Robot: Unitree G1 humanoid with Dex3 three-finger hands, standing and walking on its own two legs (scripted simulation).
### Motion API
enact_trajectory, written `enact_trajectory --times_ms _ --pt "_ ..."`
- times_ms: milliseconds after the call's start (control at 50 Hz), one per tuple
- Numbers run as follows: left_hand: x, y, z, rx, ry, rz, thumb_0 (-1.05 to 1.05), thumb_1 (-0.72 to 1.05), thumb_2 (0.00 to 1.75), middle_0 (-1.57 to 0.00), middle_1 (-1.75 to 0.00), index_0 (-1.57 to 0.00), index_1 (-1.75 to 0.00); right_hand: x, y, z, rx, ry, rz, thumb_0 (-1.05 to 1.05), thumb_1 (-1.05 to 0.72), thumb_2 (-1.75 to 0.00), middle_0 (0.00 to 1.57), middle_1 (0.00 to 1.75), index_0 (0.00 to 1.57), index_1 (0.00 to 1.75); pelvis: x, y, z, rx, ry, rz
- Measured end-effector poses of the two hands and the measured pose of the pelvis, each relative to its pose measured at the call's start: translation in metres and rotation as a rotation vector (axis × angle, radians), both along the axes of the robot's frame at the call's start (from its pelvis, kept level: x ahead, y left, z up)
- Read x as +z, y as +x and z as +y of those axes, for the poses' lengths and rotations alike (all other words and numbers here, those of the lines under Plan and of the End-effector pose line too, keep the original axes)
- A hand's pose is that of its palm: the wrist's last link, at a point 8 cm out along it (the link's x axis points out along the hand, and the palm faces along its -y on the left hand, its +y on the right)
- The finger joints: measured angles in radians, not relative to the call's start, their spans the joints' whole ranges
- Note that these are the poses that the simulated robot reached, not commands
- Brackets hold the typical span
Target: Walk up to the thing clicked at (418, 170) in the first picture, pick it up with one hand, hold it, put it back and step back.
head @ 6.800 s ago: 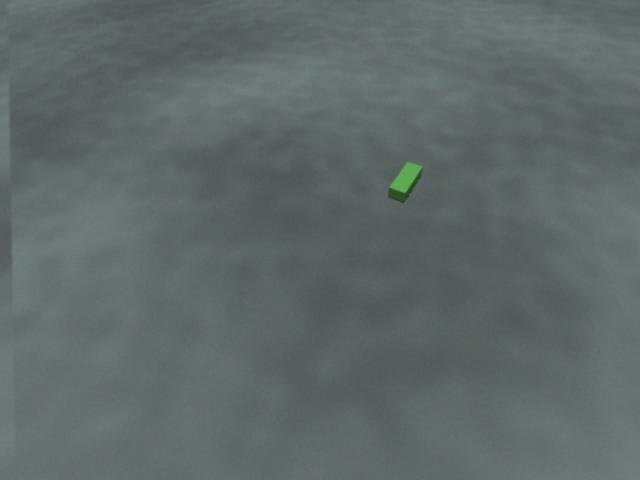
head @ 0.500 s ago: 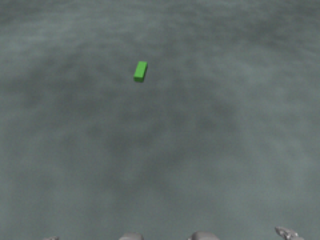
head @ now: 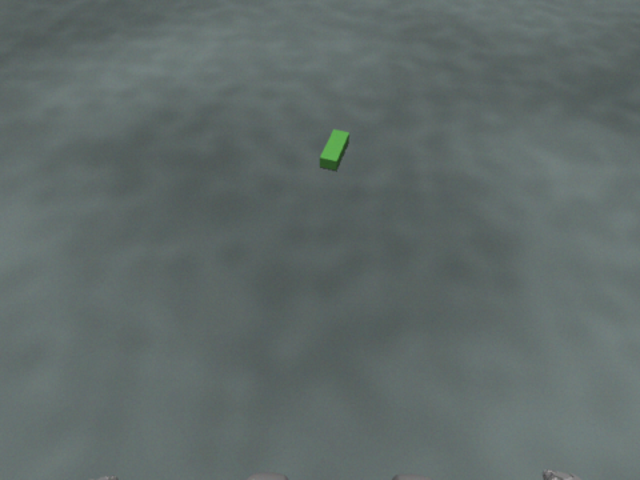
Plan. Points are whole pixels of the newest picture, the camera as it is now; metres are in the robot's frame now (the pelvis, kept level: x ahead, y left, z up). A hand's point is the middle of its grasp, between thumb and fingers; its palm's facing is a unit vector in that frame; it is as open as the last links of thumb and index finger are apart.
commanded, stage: walk up
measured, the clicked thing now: (334, 149) +1.55 -0.03 -0.73
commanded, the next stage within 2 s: stand in 0.68 s
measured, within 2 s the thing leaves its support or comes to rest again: neither
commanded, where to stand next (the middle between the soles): +0.04 -0.02 m, yaw +2 degrees
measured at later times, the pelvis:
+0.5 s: pelvis +0.00 -0.02 +0.02, yaw +3 degrees
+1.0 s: pelvis +0.00 -0.03 +0.02, yaw +2 degrees
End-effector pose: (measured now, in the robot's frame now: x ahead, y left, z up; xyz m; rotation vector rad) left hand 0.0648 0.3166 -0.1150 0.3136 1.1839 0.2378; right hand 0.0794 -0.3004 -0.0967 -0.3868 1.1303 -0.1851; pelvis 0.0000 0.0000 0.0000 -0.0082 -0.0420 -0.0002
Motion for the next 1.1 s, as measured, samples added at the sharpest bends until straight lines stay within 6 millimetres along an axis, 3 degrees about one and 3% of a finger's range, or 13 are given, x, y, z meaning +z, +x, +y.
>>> enact_trajectory --times_ms 360,640,900,1100 --pt "0.015 0.003 -0.032 0.027 -0.023 -0.020 0.00 0.90 0.90 -0.21 -0.30 -0.21 -0.30 -0.004 0.022 -0.005 0.025 0.070 0.021 0.01 -0.90 -0.90 0.21 0.30 0.21 0.30 0.014 -0.001 -0.020 0.047 -0.003 -0.007" --pt "0.017 0.001 -0.035 0.070 -0.018 -0.002 0.00 0.90 0.90 -0.21 -0.30 -0.21 -0.30 -0.001 0.019 -0.021 0.015 0.043 0.067 0.00 -0.90 -0.90 0.21 0.30 0.20 0.30 0.017 0.001 -0.028 0.068 -0.004 -0.005" --pt "0.016 -0.009 -0.043 0.051 -0.022 0.057 0.00 0.90 0.90 -0.21 -0.30 -0.21 -0.30 -0.002 0.017 -0.022 -0.002 0.054 0.072 0.00 -0.90 -0.90 0.21 0.30 0.20 0.30 0.020 0.004 -0.031 0.045 0.004 -0.005" --pt "0.017 -0.005 -0.047 0.033 -0.019 0.058 0.00 0.90 0.90 -0.21 -0.30 -0.21 -0.30 -0.003 0.013 -0.024 -0.017 0.062 0.079 0.00 -0.90 -0.90 0.21 0.30 0.20 0.30 0.021 0.006 -0.034 0.035 0.005 -0.004"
